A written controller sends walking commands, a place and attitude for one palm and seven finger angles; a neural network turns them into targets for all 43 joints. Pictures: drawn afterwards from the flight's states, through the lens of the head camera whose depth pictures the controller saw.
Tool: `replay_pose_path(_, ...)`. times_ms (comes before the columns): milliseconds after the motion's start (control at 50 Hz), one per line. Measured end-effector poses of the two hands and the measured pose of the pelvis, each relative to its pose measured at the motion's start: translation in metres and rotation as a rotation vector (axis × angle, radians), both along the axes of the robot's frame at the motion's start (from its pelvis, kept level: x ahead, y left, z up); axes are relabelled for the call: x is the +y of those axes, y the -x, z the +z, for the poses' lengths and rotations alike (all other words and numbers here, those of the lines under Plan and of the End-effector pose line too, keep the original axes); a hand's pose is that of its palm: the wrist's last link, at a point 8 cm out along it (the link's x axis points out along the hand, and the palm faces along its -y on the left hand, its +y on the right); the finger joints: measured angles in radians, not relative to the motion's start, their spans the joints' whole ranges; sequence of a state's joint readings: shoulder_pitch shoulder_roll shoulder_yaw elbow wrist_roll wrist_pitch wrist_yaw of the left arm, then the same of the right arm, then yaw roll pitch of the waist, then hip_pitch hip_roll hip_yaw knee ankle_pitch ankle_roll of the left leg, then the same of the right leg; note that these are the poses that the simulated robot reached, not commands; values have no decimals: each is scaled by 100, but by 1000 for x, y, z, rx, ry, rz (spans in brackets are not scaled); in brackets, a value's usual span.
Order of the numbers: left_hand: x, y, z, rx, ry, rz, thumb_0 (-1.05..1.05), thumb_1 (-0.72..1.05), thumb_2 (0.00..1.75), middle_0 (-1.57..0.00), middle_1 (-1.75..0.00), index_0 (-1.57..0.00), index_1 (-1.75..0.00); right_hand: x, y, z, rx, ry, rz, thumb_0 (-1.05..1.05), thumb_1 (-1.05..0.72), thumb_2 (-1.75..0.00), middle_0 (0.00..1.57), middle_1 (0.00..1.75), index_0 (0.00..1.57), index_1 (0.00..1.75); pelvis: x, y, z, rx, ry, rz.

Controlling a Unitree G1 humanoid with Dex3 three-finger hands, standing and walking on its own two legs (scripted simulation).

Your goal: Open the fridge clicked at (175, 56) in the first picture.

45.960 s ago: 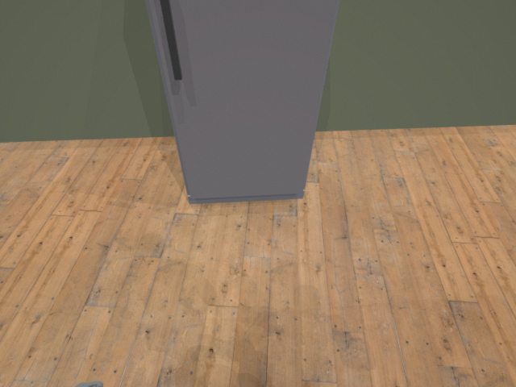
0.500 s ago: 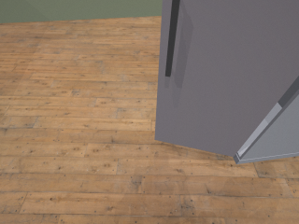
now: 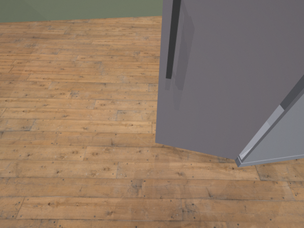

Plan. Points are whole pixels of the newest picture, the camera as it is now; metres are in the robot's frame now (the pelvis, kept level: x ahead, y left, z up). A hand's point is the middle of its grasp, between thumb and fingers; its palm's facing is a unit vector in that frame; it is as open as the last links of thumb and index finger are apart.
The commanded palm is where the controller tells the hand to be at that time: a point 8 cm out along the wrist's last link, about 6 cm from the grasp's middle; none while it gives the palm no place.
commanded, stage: stand and wait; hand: left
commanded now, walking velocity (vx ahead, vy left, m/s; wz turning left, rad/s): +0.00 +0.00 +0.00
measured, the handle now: (173, 41) +0.73 -0.04 +0.12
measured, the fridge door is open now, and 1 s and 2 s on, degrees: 68 68 68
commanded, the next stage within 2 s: none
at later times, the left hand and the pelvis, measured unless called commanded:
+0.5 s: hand out of the picture +0.06 +0.22 -0.17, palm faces +0.00 -0.96 -0.27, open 7.4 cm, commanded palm none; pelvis +0.00 +0.00 +0.00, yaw +0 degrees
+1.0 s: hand out of the picture +0.09 +0.23 -0.16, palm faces +0.00 -0.95 -0.30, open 7.4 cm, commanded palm none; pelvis +0.02 -0.01 +0.00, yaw +0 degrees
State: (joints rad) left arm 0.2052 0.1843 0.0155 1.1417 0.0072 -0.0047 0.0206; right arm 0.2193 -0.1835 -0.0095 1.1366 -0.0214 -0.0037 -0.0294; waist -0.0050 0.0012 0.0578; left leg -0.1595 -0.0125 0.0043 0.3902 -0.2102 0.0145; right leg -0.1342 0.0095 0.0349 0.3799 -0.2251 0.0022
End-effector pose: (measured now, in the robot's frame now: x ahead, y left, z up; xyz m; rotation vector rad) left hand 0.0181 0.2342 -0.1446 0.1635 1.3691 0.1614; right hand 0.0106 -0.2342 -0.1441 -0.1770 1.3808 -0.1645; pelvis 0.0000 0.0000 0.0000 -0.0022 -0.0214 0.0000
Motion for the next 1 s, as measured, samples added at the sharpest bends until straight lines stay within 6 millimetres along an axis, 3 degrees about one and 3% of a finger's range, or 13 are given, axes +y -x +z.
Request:
replay_pose_path(500,29,-33,13,-59,-68,-31,1,91,90,-20,-30,-20,-30,-31,-37,10,-63,58,38,1,-91,-90,21,29,20,30,-2,-4,2,1,-1,0)
replay_pose_path(1000,37,-64,19,-101,-92,-50,1,91,90,-20,-30,-20,-30,-50,-71,18,-100,92,66,1,-91,-90,21,29,20,30,-6,-17,3,8,-3,5)
